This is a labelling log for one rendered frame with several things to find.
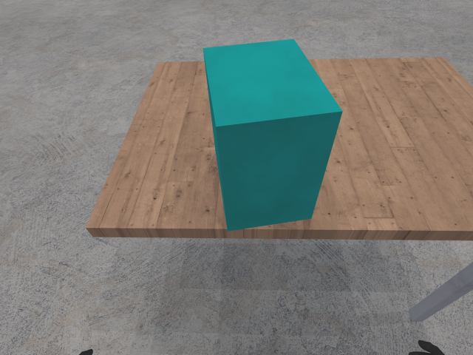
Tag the carton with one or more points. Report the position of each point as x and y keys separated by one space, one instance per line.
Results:
x=274 y=124

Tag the right robot hand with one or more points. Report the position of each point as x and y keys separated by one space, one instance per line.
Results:
x=427 y=346

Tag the table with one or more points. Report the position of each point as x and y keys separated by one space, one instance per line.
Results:
x=401 y=165

